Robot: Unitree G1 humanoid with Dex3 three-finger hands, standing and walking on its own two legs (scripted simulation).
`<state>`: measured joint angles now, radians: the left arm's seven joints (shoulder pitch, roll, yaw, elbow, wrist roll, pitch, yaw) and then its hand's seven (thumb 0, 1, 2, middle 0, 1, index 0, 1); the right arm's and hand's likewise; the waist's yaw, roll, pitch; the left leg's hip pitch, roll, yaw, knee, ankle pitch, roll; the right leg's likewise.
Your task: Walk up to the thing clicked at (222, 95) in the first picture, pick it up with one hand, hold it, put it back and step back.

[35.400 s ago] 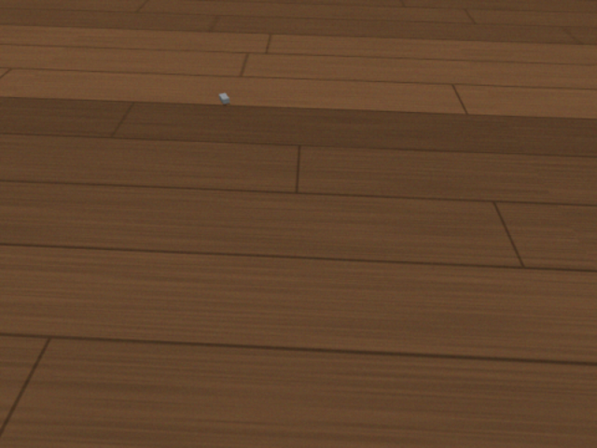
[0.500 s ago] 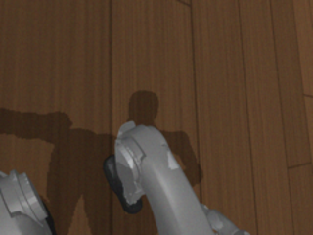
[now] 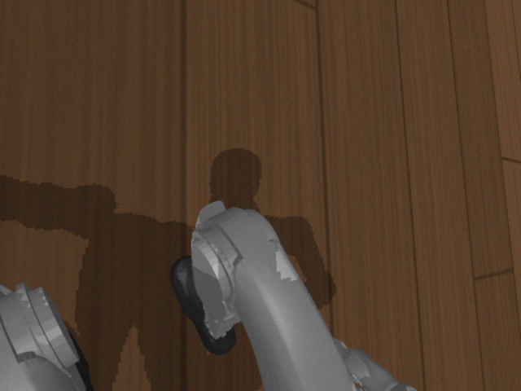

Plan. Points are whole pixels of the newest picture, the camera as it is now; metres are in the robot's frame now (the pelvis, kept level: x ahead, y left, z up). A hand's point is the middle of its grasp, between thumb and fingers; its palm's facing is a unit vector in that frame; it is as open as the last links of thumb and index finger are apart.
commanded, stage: withdraw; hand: left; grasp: from above
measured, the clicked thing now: out of the picture +0.47 +0.35 -0.30
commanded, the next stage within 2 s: home in 0.90 s
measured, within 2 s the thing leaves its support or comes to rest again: neither
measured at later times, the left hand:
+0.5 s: hand out of the picture +0.47 +0.37 -0.12, palm faces -0.34 -0.10 -0.93, open 14.0 cm
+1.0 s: hand out of the picture +0.46 +0.35 -0.16, palm faces -0.43 -0.12 -0.90, open 13.4 cm
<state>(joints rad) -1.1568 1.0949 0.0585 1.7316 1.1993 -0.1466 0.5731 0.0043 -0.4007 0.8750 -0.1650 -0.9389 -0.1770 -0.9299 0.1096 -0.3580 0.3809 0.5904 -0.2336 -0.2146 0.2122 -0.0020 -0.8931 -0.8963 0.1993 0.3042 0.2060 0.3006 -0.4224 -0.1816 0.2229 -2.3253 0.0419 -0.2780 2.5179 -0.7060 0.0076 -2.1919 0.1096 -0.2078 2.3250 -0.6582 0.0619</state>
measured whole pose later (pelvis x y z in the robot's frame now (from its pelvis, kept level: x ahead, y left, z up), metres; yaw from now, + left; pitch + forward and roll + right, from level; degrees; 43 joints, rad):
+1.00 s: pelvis -0.01 -0.01 +0.00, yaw +6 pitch +31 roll -10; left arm -1.12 0.90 0.02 1.50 1.25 -0.19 0.30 0.00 -0.39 0.90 -0.18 -0.90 -0.19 -0.89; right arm 0.19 -0.32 0.21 0.64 -0.15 -0.01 0.09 0.00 -0.89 -0.89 0.20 0.30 0.20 0.30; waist -0.32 -0.05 0.05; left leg -2.36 0.01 -0.17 2.43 -0.62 0.00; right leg -2.25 0.06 -0.13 2.33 -0.64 0.03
